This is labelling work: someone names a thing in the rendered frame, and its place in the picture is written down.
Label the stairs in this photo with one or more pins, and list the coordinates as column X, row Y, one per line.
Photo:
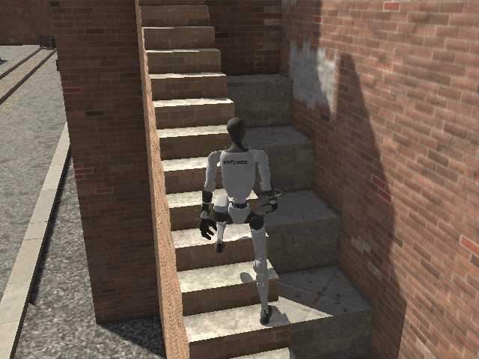
column 209, row 304

